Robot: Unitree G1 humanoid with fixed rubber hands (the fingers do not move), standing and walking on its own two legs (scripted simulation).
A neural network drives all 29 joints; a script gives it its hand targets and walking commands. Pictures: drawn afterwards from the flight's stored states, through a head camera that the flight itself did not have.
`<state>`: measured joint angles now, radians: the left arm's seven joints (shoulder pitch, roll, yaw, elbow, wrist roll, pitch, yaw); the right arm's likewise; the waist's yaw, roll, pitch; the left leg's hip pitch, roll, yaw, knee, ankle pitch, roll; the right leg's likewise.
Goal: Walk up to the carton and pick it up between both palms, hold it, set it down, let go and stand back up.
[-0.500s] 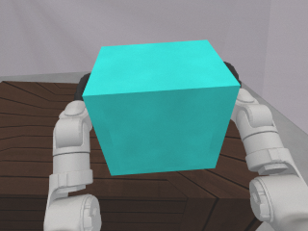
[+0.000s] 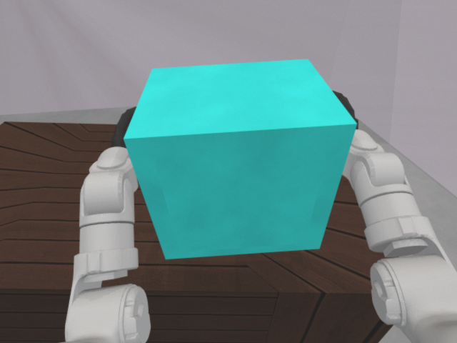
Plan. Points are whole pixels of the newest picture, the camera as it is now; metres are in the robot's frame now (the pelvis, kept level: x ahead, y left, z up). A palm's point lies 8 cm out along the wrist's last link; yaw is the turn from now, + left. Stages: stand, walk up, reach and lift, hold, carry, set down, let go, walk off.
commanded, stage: hold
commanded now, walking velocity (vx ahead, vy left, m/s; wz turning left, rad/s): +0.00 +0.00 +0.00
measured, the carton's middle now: (236, 159) +0.37 +0.00 +0.20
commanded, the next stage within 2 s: none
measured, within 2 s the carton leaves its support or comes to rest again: neither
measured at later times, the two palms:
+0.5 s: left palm (121, 154) +0.35 +0.19 +0.22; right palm (340, 135) +0.38 -0.17 +0.24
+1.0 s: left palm (124, 155) +0.36 +0.19 +0.21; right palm (342, 135) +0.38 -0.17 +0.24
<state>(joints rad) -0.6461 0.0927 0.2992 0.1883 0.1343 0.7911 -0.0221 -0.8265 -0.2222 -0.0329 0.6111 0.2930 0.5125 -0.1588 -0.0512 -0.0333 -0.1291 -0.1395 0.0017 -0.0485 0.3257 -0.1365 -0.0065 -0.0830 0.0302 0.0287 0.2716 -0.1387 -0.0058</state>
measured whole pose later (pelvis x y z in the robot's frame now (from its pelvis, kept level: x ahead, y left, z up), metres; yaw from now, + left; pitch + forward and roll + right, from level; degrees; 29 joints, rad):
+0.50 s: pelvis +0.00 +0.00 +0.00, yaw +0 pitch -3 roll -1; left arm -0.65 0.10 0.30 0.19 0.14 0.79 -0.03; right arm -0.83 -0.21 -0.05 0.62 0.29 0.51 -0.16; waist -0.06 -0.04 -0.13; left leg -0.15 0.00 -0.06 0.33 -0.13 0.00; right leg -0.09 0.03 0.02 0.27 -0.14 0.00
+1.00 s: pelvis +0.00 +0.00 +0.00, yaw +0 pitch -3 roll -1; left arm -0.63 0.09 0.30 0.16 0.13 0.80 -0.02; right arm -0.81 -0.22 -0.04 0.60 0.30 0.52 -0.16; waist -0.06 -0.04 -0.13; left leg -0.13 0.00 -0.05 0.33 -0.15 -0.01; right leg -0.07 0.03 0.02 0.27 -0.15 -0.01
